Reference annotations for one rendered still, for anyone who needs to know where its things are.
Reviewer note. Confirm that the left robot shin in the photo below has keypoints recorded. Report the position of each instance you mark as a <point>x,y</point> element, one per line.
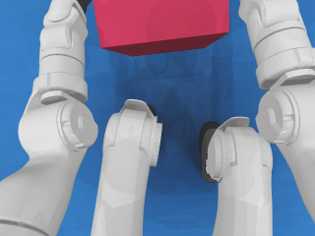
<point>113,122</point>

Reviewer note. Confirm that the carton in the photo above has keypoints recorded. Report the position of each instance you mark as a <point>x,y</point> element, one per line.
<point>145,27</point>

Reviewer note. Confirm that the robot right forearm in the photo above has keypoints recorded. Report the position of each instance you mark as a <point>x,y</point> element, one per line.
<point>280,43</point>

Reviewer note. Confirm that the left robot upper arm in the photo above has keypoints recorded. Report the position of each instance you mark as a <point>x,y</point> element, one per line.
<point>34,200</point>

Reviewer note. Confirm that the robot left hand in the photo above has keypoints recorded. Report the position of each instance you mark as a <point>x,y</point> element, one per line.
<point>84,4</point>

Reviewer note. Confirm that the robot left forearm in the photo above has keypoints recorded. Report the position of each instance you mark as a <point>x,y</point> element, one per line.
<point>62,65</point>

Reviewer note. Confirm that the robot right foot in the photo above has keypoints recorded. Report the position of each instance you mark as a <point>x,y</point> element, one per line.
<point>206,133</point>

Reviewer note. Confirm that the right robot upper arm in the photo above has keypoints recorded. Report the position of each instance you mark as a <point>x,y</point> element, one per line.
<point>286,117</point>

